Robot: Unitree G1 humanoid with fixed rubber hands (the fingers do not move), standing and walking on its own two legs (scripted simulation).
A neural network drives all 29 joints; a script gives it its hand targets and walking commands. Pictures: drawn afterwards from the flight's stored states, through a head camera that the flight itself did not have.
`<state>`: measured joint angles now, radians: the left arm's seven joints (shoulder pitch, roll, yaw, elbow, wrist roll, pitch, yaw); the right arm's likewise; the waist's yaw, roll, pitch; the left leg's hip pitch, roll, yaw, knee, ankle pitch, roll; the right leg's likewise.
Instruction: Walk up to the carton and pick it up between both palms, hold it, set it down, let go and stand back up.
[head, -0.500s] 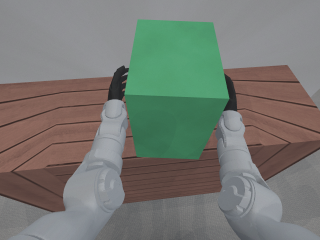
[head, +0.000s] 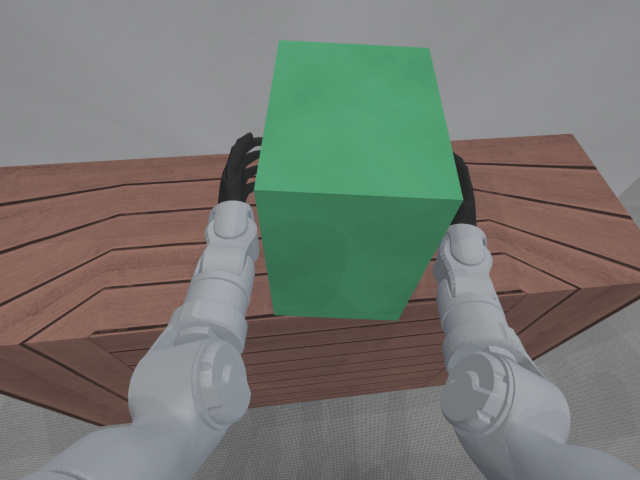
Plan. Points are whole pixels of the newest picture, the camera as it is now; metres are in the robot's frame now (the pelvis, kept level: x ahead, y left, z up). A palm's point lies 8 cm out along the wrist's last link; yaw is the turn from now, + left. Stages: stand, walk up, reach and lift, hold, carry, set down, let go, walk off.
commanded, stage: reach and lift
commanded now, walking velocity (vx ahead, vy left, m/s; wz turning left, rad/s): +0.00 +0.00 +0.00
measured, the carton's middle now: (344, 194) +0.47 -0.05 +0.04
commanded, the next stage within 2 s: none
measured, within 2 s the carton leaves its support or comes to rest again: leaves its support in 0.74 s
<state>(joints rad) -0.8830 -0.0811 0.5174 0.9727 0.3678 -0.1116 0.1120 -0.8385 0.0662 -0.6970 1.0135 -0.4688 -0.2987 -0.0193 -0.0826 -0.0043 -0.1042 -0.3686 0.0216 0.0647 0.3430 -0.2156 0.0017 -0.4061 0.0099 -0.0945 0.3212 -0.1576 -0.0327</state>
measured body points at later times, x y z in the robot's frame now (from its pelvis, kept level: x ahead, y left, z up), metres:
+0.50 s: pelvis -0.02 -0.01 +0.00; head +0.04 +0.01 +0.44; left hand +0.44 +0.09 +0.08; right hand +0.40 -0.19 +0.07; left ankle -0.05 +0.11 -0.74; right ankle -0.02 -0.09 -0.74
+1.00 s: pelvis -0.03 -0.01 +0.00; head +0.02 -0.01 +0.45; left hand +0.43 +0.09 +0.10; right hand +0.40 -0.19 +0.09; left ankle -0.05 +0.11 -0.74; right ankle -0.02 -0.09 -0.74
